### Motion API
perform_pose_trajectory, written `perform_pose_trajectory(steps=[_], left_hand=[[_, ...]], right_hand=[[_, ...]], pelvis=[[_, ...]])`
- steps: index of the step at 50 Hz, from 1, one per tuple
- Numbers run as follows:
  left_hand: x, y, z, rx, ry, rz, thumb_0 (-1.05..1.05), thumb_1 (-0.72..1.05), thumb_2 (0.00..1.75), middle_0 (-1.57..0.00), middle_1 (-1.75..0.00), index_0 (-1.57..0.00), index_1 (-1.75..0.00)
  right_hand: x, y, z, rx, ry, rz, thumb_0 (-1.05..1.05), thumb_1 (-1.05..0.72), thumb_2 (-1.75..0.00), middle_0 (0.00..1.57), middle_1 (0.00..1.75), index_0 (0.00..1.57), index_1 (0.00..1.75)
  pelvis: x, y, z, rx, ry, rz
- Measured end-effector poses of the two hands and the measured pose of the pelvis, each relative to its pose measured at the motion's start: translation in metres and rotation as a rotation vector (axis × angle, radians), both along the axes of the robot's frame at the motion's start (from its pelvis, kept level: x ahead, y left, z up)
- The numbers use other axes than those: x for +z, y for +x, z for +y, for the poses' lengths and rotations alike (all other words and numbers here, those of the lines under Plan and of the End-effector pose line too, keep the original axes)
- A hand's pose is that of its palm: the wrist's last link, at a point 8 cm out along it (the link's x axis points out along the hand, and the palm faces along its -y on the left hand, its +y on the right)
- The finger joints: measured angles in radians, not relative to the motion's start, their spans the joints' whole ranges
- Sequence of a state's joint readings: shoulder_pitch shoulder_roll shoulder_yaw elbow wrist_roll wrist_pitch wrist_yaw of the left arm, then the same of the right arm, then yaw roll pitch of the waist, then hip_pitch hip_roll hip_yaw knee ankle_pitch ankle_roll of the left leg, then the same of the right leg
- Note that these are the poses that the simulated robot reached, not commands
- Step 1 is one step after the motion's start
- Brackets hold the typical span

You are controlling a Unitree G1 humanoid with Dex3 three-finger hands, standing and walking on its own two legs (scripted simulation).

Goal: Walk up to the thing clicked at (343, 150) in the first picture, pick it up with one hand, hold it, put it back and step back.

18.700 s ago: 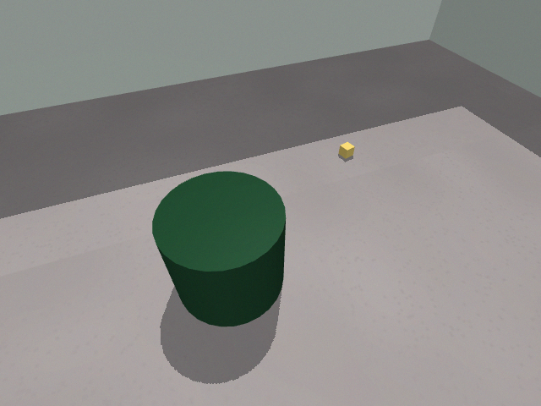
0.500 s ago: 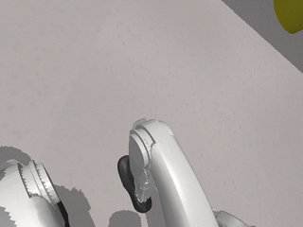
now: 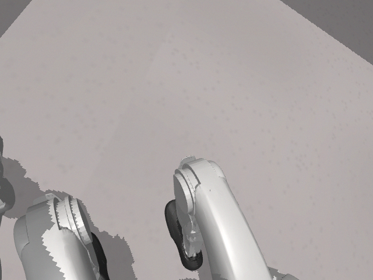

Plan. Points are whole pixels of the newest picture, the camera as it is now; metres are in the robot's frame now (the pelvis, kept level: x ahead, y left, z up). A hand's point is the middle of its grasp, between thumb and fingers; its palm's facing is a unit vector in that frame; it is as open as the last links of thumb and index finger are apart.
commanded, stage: lift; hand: left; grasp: from above
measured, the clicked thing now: out of the picture +0.44 +0.36 -0.24
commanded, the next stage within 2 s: hold in 1.76 s
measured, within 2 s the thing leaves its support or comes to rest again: neither
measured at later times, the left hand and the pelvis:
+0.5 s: hand out of the picture +0.39 +0.35 -0.07, palm faces +0.04 -0.45 -0.89, open 8.7 cm; pelvis +0.00 +0.00 +0.04, yaw +5 degrees
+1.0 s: hand out of the picture +0.33 +0.30 +0.14, palm faces -0.04 -0.46 -0.89, open 8.7 cm; pelvis +0.02 -0.02 +0.23, yaw +9 degrees
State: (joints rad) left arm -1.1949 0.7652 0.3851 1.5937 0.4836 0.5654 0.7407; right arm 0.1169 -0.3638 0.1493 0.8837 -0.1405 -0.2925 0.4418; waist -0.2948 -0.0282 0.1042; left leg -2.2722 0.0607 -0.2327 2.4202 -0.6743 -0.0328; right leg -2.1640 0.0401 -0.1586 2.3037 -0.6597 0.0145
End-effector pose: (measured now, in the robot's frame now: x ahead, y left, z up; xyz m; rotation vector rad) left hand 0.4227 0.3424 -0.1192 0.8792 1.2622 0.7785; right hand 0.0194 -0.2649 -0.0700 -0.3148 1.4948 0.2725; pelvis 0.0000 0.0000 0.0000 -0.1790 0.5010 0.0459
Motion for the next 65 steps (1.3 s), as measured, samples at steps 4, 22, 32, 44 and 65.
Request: perform_pose_trajectory(steps=[4, 22, 32, 44, 65], left_hand=[[0.01, 0.001, 0.001, -0.009, 0.011, -0.002, 0.05, 0.29, 0.35, -0.91, -0.31, -0.75, -0.3], [0.089, -0.032, 0.012, -0.012, 0.017, -0.024, 0.04, 0.25, 0.38, -0.96, -0.27, -0.8, -0.27], [0.161, -0.06, 0.007, -0.009, -0.012, -0.018, 0.04, 0.24, 0.38, -0.98, -0.25, -0.81, -0.26], [0.26, -0.084, -0.019, -0.098, 0.016, 0.013, 0.02, 0.25, 0.39, -0.97, -0.27, -0.79, -0.27], [0.426, -0.085, -0.038, -0.074, 0.027, 0.069, 0.03, 0.28, 0.33, -0.97, -0.27, -0.79, -0.26]], right_hand=[[-0.005, -0.003, -0.001, -0.027, 0.004, 0.005, 0.0, -0.9, -0.9, 0.2, 0.3, 0.2, 0.3], [-0.016, 0.037, 0.004, -0.118, 0.031, -0.122, 0.01, -0.91, -0.9, 0.2, 0.3, 0.2, 0.3], [0.025, 0.082, 0.001, -0.111, 0.012, -0.27, 0.01, -0.9, -0.9, 0.2, 0.3, 0.2, 0.3], [0.129, 0.121, -0.008, -0.134, -0.071, -0.431, 0.01, -0.9, -0.9, 0.2, 0.3, 0.2, 0.3], [0.272, 0.165, 0.012, -0.17, -0.03, -0.517, 0.01, -0.9, -0.9, 0.2, 0.3, 0.2, 0.3]], pelvis=[[0.001, 0.001, -0.001, 0.002, 0.011, 0.014], [0.027, 0.003, -0.004, 0.031, 0.074, 0.08], [0.079, 0.002, -0.008, 0.05, 0.105, 0.081], [0.174, 0.01, -0.014, 0.071, 0.123, 0.034], [0.319, 0.051, -0.014, 0.112, 0.155, -0.137]])
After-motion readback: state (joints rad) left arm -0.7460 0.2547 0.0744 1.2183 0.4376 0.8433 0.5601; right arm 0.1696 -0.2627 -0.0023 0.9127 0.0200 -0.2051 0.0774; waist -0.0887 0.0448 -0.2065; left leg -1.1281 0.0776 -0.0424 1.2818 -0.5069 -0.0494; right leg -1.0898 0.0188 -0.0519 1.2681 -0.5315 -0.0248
